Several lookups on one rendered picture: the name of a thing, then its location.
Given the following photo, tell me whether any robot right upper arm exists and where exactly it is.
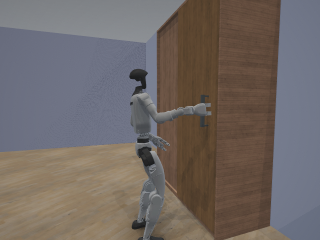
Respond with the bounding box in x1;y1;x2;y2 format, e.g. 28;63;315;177
137;92;166;124

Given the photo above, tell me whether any wardrobe door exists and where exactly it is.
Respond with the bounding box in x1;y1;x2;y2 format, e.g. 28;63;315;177
160;16;178;191
177;0;220;234

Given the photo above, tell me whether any handle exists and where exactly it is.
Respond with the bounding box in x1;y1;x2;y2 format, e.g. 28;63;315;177
200;95;209;127

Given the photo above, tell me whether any robot left forearm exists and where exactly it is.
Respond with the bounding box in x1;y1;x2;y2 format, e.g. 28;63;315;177
145;132;155;142

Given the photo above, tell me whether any robot right forearm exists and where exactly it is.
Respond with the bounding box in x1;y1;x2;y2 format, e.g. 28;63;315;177
156;106;195;122

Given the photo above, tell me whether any right robot hand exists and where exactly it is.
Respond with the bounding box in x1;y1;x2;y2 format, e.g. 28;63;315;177
194;103;212;116

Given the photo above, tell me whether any robot left upper arm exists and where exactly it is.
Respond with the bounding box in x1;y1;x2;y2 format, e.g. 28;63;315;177
130;113;134;127

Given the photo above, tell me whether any left robot hand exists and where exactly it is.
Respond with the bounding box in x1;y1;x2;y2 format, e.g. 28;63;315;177
152;136;170;151

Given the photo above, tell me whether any humanoid robot torso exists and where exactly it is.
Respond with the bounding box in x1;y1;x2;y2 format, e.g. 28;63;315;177
130;91;152;158

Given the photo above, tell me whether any robot right thigh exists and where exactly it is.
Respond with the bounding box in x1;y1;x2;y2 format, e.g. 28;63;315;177
141;148;165;203

